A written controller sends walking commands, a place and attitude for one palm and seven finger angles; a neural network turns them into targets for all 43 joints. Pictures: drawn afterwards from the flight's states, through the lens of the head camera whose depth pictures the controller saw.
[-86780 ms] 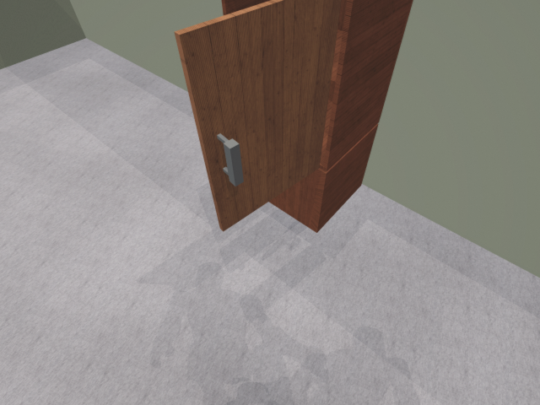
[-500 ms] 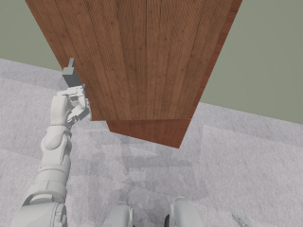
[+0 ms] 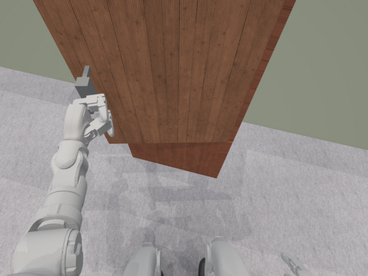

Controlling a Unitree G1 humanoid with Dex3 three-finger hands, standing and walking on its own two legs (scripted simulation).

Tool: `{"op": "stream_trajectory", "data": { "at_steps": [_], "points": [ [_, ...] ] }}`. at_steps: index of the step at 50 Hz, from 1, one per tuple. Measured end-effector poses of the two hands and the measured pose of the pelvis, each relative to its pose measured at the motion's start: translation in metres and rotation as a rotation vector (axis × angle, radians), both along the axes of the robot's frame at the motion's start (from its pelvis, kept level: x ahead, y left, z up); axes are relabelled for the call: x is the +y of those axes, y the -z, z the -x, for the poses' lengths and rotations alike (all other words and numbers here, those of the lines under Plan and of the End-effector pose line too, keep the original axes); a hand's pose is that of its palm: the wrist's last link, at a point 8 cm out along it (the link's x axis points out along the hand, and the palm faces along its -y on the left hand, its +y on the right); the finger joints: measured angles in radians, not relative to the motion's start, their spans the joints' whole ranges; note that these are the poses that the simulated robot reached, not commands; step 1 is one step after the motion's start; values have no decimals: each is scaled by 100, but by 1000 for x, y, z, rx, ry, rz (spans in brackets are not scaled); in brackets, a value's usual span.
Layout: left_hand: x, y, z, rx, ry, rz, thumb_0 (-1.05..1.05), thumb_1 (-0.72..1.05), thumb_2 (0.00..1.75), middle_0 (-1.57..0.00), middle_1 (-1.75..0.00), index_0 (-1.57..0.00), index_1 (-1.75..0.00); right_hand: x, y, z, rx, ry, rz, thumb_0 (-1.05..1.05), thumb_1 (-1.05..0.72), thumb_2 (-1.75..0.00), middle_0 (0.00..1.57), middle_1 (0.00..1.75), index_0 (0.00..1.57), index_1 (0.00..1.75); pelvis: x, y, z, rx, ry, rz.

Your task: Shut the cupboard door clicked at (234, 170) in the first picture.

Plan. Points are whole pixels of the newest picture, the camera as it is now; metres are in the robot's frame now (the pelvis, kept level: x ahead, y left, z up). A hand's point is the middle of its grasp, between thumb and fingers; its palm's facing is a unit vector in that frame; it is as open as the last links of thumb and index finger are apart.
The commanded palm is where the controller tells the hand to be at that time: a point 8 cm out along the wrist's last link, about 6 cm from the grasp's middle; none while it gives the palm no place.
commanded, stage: push the door shut along its arc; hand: left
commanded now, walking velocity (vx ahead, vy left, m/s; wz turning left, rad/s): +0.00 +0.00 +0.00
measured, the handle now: (93, 93) +0.52 +0.22 +0.04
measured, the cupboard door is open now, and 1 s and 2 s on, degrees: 17 4 0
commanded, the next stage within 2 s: pull the fist back off the door in 1.56 s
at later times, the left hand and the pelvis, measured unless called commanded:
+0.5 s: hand (117, 100) +0.49 +0.15 +0.06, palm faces -0.19 -0.98 -0.04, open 3.1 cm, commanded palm +0.49 +0.20 +0.05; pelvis -0.01 +0.00 -0.02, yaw -1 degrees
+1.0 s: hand (134, 80) +0.56 +0.12 +0.05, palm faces -0.32 -0.95 -0.03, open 3.1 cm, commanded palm +0.56 +0.16 +0.05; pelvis -0.01 +0.01 -0.03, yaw -3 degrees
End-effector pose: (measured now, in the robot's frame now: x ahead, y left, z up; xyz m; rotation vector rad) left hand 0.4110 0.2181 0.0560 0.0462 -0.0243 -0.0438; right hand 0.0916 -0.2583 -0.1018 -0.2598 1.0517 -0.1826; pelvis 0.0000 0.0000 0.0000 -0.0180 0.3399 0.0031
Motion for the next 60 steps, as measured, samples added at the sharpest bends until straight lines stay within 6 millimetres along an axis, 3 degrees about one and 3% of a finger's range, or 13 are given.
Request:
{"op": "stream_trajectory", "data": {
  "at_steps": [6, 15, 28, 40, 52, 60],
  "points": [
    [-2, -2, -19, 12, 37, -2, 2, 90, 90, -130, -150, -130, -150, -3, 5, 11, 34, 14, 5, 0, -91, -89, 21, 30, 20, 30, 0, 4, 2, 17, -2, 3],
    [0, -2, -39, 27, 82, -10, 2, 90, 90, -131, -150, -130, -149, -9, 11, 44, 123, 54, 19, 0, -91, -89, 21, 30, 20, 30, 0, 9, 5, 40, -1, 8],
    [-13, -2, -76, 44, 162, 1, 2, 90, 90, -130, -150, -130, -149, -10, 12, 84, 205, 112, 45, 0, -91, -89, 21, 30, 20, 30, 3, 17, 9, 79, 8, 23],
    [-18, -2, -110, 65, 215, -3, 2, 90, 90, -130, -150, -130, -149, 1, 14, 105, 257, 141, 48, 0, -91, -89, 21, 30, 20, 30, 9, 25, 9, 119, 15, 38],
    [-43, 1, -149, 78, 280, 10, 2, 90, 90, -130, -150, -130, -149, 10, 17, 122, 311, 179, 58, 0, -91, -89, 21, 30, 20, 30, 14, 34, 5, 170, 24, 50],
    [-47, 1, -166, 92, 301, -11, 0, 89, 91, -130, -150, -130, -149, 17, 18, 135, 366, 206, 46, 0, -91, -89, 21, 30, 20, 30, 15, 36, 0, 193, 29, 52]
  ]
}}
